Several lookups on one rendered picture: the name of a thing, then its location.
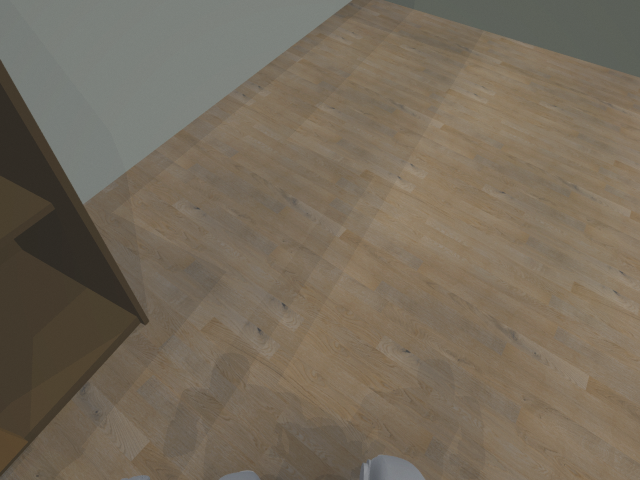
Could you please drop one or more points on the wardrobe door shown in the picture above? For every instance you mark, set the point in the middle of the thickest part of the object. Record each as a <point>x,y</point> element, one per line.
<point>10,445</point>

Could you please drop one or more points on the robot right thigh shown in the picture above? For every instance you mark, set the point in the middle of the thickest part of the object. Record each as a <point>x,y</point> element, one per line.
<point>386,467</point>

